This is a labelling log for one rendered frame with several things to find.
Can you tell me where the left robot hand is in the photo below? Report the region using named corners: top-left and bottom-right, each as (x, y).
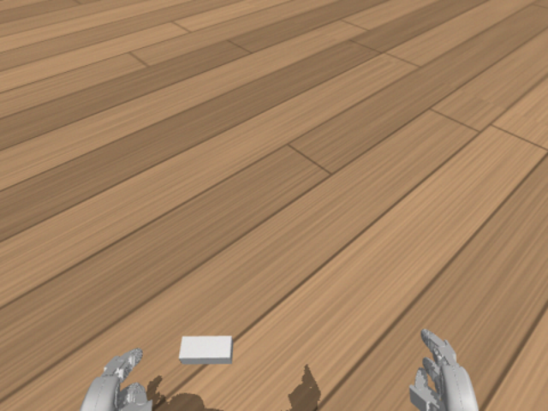
top-left (80, 348), bottom-right (152, 411)

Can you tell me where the carton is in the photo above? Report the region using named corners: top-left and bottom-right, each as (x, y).
top-left (179, 336), bottom-right (233, 365)

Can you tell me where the right robot hand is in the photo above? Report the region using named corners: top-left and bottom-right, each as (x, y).
top-left (409, 329), bottom-right (479, 411)

